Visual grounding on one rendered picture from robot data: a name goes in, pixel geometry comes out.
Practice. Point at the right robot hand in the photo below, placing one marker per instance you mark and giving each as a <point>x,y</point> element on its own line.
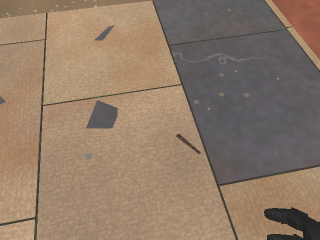
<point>295,219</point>

